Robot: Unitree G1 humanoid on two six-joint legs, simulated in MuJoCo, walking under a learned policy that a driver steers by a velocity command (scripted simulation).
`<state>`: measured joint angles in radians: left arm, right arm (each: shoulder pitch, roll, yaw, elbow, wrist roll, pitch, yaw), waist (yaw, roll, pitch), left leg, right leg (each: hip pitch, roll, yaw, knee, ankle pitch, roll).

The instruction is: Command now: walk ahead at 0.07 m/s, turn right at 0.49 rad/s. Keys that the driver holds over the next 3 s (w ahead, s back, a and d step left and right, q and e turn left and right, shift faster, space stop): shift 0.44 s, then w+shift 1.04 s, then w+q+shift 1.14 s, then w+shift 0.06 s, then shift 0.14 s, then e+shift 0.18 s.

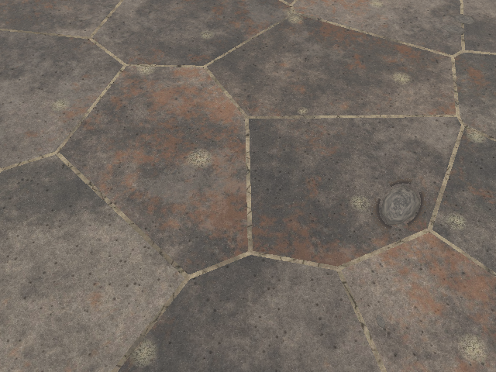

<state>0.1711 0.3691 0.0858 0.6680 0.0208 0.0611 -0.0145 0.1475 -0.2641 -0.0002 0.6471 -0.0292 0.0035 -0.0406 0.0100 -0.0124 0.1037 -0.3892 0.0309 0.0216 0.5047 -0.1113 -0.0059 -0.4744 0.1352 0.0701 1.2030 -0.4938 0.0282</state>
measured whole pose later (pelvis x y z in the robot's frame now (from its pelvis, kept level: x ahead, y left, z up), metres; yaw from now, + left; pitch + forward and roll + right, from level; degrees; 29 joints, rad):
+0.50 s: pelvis +0.00 +0.00 +0.01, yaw -5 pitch +0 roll +0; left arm 0.18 0.22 0.00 0.76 0.02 0.02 0.01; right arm 0.29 -0.25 -0.02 0.80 -0.02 0.04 -0.01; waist -0.02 0.00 0.00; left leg -0.18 -0.01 0.00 0.48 -0.30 0.01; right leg -0.26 0.08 0.07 0.53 -0.30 -0.06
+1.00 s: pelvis +0.16 -0.04 +0.01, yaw -5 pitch +3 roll +0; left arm 0.53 0.24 0.03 0.91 0.01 -0.10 -0.01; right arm 0.07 -0.28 -0.04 0.71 -0.04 -0.01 0.07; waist 0.09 0.04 -0.03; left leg -0.71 0.09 0.01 0.86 -0.05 0.01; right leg 0.08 0.05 -0.01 0.14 -0.27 -0.06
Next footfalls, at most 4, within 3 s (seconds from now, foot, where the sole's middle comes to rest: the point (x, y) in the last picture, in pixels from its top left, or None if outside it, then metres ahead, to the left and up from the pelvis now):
0.18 right None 0.07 -0.12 -0.77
0.46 left None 0.03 0.11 -0.77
1.18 left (232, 338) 0.51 0.06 -0.77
1.64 right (308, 202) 0.95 -0.16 -0.77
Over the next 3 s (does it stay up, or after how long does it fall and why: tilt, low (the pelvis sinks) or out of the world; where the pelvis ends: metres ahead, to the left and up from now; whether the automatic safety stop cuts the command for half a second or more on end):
stays up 1.78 0.41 -0.01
